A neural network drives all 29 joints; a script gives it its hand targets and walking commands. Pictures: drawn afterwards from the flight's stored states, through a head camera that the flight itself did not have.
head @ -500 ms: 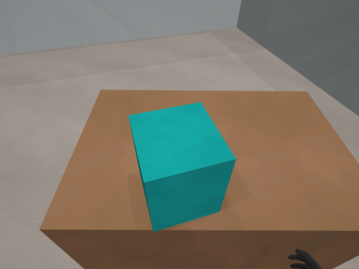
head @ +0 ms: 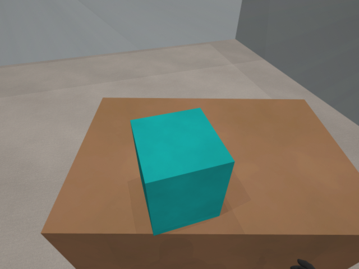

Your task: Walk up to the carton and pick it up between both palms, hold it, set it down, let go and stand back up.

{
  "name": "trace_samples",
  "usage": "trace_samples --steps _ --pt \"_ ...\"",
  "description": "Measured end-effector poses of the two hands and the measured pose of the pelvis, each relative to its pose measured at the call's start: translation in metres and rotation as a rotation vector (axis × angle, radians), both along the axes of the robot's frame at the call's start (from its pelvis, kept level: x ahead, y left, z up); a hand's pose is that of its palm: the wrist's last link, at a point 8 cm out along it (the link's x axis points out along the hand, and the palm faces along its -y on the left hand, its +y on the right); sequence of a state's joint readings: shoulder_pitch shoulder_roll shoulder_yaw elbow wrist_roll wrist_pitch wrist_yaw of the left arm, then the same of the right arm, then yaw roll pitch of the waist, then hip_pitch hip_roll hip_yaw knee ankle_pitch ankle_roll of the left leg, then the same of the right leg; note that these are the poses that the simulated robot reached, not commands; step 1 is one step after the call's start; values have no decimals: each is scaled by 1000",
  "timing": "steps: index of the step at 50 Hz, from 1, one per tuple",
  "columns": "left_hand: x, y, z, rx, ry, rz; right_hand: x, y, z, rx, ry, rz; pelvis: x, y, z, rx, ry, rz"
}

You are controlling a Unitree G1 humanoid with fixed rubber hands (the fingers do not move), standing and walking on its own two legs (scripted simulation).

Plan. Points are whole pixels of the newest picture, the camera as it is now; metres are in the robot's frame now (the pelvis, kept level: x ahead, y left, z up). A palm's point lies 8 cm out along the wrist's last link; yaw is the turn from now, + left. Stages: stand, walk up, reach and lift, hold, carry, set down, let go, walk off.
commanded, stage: stand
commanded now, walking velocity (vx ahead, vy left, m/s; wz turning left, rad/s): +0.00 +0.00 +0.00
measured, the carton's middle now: (177, 170) +0.39 +0.04 -0.02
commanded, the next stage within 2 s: none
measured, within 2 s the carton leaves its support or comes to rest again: neither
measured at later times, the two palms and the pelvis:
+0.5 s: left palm out of the picture +0.04 +0.25 -0.14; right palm out of the picture +0.10 -0.28 -0.09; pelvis -0.01 +0.00 +0.00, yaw +0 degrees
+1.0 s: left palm out of the picture +0.01 +0.25 -0.14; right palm out of the picture +0.07 -0.28 -0.10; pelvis -0.02 +0.00 +0.00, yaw +0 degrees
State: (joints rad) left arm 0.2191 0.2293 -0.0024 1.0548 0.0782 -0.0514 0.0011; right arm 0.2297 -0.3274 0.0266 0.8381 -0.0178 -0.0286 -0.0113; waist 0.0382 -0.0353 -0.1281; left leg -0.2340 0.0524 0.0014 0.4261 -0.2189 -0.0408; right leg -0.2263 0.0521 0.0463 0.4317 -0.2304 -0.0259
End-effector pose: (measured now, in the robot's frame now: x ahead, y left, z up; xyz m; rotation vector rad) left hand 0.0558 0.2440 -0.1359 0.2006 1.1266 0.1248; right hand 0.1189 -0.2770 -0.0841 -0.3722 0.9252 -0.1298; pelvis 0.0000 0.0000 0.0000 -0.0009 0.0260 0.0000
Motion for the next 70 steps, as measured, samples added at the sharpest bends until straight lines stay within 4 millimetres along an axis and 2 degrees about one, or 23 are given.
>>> trace_samples --steps 23,50,70 --pt "-16 4 -3 6 33 5 -13 -1 -3 4 24 -19 -7 0 0 0 -10 0" --pt "-48 5 -7 4 95 10 -44 -2 -12 7 88 -38 -24 1 0 -1 -34 -1" --pt "-51 7 -6 14 115 9 -50 0 -17 17 115 -40 -25 1 0 -1 -35 -1"
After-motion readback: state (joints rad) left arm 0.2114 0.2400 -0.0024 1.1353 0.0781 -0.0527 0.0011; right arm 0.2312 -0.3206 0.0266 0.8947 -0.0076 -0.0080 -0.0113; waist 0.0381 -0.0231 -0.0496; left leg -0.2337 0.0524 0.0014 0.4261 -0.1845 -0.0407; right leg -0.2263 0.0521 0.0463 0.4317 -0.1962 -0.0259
